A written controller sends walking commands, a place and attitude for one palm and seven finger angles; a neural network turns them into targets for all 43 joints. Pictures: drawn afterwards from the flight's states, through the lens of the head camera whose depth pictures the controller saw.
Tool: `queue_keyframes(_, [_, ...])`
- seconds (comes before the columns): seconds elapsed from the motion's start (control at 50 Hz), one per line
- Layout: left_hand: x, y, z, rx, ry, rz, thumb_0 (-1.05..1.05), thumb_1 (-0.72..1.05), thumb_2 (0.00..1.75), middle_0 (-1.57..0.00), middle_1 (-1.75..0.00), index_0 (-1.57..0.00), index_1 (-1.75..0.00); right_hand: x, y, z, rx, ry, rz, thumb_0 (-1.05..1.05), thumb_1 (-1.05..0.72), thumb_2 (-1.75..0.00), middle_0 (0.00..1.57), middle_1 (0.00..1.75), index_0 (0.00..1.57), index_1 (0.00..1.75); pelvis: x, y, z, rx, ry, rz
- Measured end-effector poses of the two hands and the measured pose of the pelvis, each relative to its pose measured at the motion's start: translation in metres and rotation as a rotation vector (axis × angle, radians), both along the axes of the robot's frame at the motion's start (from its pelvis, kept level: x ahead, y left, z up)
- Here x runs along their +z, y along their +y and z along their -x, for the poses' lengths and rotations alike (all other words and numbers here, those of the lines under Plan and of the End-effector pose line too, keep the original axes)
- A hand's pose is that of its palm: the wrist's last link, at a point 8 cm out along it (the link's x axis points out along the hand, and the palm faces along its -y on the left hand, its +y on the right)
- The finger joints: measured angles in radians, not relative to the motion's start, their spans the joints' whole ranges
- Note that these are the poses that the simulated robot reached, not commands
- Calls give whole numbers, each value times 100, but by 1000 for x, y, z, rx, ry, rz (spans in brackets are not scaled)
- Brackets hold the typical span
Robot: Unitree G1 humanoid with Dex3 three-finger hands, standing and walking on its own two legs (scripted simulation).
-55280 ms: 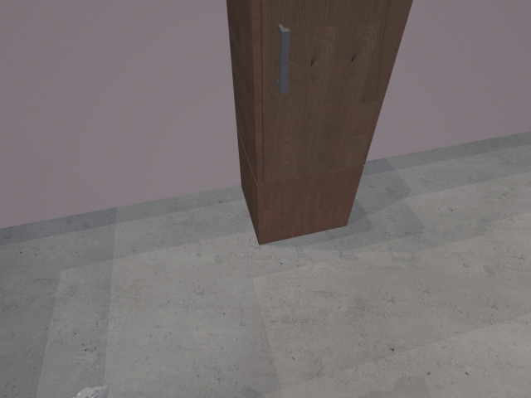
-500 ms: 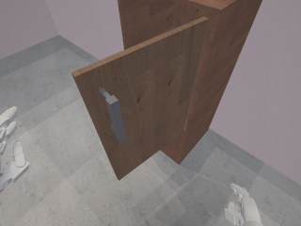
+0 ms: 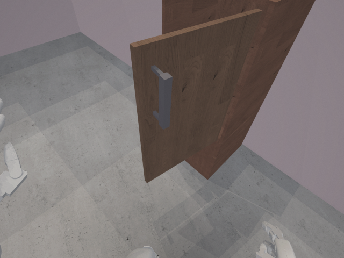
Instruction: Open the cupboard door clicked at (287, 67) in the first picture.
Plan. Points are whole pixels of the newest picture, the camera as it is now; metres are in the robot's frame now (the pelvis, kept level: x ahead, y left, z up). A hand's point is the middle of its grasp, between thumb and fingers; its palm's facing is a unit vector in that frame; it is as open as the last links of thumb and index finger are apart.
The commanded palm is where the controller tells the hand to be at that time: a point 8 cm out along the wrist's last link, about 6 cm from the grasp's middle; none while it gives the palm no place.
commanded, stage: step back with the hand held close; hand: left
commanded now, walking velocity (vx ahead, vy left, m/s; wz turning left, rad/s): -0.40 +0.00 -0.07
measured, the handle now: (160, 99) +0.45 +0.07 +0.13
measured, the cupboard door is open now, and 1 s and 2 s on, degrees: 81 81 81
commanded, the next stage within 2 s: stop stepping back and stand still in 0.20 s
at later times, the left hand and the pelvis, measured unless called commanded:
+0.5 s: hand (5, 220) +0.13 +0.24 +0.18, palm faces +0.30 -0.85 -0.44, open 7.5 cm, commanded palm +0.07 +0.29 +0.20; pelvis -0.10 +0.00 +0.01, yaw -6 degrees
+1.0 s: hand out of the picture +0.05 +0.26 +0.19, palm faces +0.42 -0.78 -0.46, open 7.5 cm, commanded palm -0.01 +0.30 +0.20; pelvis -0.16 +0.00 +0.01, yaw -3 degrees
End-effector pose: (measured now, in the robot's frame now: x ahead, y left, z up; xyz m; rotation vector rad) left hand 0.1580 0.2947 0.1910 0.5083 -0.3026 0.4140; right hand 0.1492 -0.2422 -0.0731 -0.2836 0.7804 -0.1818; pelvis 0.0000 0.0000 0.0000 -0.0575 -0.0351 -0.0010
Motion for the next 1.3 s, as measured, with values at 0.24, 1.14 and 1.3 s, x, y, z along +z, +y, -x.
queue_keyframes(0.24, [22, -9, 39, -67, -33, -20, 2, 89, 90, -21, -30, -20, -30, 20, 22, 34, 56, -85, -83, 1, -90, -90, 20, 30, 20, 30, 12, -6, 48, -45, 72, 2])
queue_keyframes(1.14, [14, -16, 151, -40, 76, -46, 2, 88, 90, -21, -30, -21, -30, -7, 15, 185, -19, 1, -132, 1, -90, -90, 20, 30, 20, 30, 16, -4, 158, -52, 9, -68])
queue_keyframes(1.3, [3, -5, 131, -19, 91, -9, 2, 88, 90, -22, -31, -21, -30, 5, -5, 160, -38, -22, -58, 1, -90, -90, 20, 30, 20, 30, 16, 0, 145, -48, -5, -63])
